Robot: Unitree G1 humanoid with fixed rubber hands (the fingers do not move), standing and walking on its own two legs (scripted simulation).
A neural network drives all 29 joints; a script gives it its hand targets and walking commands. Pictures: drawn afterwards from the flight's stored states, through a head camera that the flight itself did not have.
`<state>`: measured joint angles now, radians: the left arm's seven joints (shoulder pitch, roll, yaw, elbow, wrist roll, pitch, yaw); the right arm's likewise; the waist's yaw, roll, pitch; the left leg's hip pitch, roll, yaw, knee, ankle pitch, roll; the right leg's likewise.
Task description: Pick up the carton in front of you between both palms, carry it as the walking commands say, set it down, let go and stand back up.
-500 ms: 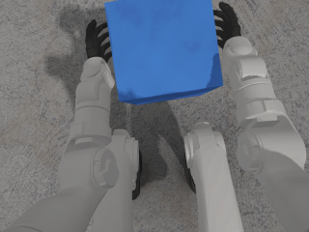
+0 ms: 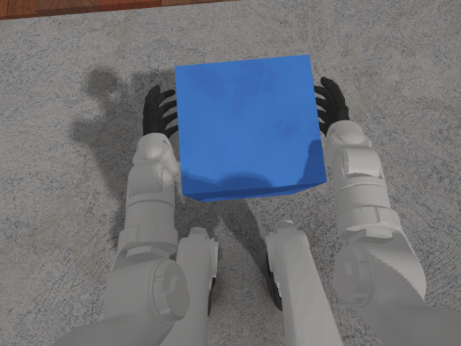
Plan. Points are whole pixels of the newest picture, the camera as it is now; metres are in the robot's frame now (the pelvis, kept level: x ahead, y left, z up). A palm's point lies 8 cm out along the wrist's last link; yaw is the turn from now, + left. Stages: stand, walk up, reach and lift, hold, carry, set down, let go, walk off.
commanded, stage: reach and lift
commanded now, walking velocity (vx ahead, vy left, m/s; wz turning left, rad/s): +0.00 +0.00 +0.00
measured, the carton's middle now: (244, 143) +0.45 -0.02 -0.13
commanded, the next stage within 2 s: hold in 1.96 s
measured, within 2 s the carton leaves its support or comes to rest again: neither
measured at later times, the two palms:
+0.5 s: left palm (103, 111) +0.42 +0.13 +0.12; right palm (387, 101) +0.41 -0.17 +0.11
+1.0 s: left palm out of the picture +0.38 +0.15 +0.26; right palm out of the picture +0.37 -0.15 +0.25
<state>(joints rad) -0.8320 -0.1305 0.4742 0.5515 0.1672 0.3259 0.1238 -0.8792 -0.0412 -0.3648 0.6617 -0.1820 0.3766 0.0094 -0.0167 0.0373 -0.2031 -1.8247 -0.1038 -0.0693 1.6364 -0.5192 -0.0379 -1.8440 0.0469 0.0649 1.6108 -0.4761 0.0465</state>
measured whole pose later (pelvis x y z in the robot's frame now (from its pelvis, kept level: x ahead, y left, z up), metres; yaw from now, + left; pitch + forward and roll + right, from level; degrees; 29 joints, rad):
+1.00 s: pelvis +0.09 +0.00 +0.23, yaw -1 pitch +0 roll +0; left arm -0.27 -0.15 0.27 0.40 0.24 0.52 0.02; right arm -0.25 0.15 -0.24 0.38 -0.25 0.57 -0.02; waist -0.01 0.00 -0.09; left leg -0.24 -0.04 -0.10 0.50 -0.26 0.00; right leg -0.26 0.01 0.08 0.48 -0.23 0.02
